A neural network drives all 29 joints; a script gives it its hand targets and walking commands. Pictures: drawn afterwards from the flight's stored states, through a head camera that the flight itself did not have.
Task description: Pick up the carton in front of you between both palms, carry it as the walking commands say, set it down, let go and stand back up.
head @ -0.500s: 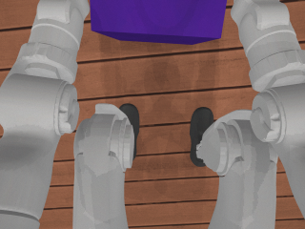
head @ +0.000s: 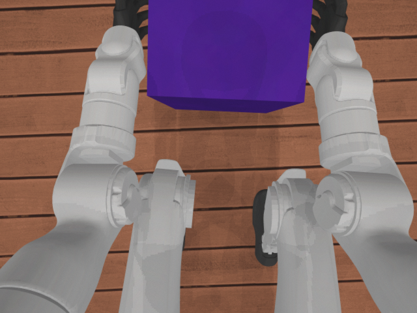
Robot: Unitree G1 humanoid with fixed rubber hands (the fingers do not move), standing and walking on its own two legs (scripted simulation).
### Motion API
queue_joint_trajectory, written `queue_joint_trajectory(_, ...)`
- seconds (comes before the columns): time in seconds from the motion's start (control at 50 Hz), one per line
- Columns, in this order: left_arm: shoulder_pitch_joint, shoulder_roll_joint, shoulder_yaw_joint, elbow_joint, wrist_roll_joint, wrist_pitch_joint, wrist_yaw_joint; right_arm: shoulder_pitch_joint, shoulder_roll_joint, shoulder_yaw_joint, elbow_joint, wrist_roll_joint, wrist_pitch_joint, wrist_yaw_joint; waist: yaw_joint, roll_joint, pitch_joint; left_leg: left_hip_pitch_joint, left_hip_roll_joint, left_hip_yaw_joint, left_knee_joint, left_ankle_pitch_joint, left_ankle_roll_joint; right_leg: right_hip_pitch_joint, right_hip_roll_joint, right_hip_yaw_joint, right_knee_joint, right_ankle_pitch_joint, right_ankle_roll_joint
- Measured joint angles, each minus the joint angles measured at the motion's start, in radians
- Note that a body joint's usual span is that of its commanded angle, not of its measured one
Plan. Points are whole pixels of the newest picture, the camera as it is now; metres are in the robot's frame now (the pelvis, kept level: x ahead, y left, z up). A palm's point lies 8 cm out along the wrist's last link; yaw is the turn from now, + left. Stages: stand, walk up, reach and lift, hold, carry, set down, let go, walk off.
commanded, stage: reach and lift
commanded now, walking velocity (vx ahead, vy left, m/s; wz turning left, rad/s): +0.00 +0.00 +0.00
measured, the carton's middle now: (225, 49) +0.53 +0.03 -0.16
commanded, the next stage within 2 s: none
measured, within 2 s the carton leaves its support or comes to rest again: neither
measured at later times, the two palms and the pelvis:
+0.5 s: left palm (67, 3) +0.47 +0.18 +0.07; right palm (412, 5) +0.49 -0.11 +0.08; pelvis +0.00 -0.01 +0.13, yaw +1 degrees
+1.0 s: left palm out of the picture +0.43 +0.17 +0.23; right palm out of the picture +0.45 -0.13 +0.24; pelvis +0.05 -0.01 +0.27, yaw +2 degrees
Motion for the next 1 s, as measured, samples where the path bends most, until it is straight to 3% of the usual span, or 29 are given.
queue_joint_trajectory(0.16,0.07,-0.077,0.161,-0.001,0.169,0.055,-0.074,0.053,0.101,-0.162,0.0,-0.198,0.054,0.052,-0.003,0.011,-0.148,0.104,-0.01,-0.012,-0.195,0.059,-0.008,0.102,-0.009,-0.007,-0.187,0.054,-0.022)
queue_joint_trajectory(0.3,0.084,-0.115,0.218,-0.026,0.251,0.07,-0.103,0.075,0.117,-0.185,-0.042,-0.238,0.086,0.073,-0.002,0.014,-0.191,0.179,-0.007,-0.017,-0.315,0.093,-0.01,0.174,0.013,0.001,-0.306,0.09,-0.023)
queue_joint_trajectory(0.56,0.291,-0.17,0.162,-0.183,0.208,0.099,-0.106,0.273,0.175,-0.111,-0.182,-0.207,0.11,0.075,-0.008,0.018,-0.262,0.38,-0.005,-0.019,-0.487,0.086,-0.008,0.377,0.002,0.005,-0.478,0.082,-0.035)
queue_joint_trajectory(1.0,0.621,-0.26,0.106,-0.222,0.214,0.071,-0.094,0.606,0.235,-0.051,-0.208,-0.204,0.079,0.094,-0.015,0.022,-0.282,0.994,0.003,-0.016,-0.906,0.124,0.007,0.989,-0.018,0.021,-0.896,0.123,-0.051)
